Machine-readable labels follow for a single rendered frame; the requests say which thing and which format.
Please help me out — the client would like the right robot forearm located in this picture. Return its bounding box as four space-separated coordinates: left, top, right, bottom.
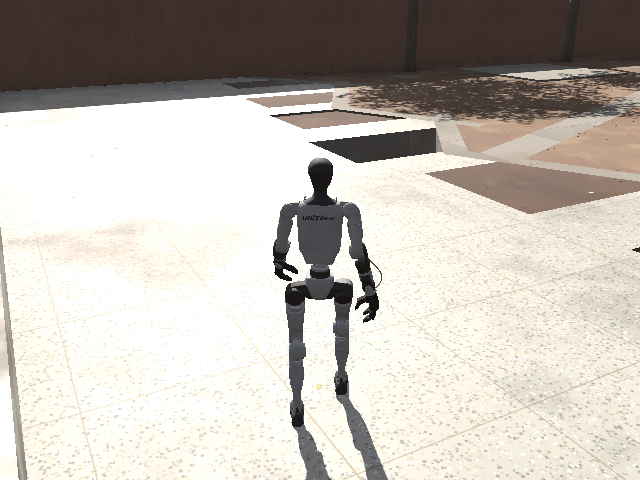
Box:
355 243 377 296

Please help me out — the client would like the left robot foot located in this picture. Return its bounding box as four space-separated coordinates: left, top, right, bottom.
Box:
290 400 304 427

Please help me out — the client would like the left robot forearm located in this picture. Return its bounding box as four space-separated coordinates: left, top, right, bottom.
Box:
273 239 287 269

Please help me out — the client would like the robot left hand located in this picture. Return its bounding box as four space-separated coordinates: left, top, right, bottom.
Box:
274 262 298 281

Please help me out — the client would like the robot right upper arm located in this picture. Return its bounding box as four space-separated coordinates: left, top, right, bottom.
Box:
341 201 364 259

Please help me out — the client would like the robot right hand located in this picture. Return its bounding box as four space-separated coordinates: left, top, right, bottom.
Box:
355 293 379 323

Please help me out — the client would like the robot torso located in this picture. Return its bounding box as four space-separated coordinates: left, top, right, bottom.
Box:
297 196 344 300

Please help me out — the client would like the robot left upper arm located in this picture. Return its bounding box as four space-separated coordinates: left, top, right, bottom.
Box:
275 200 300 253

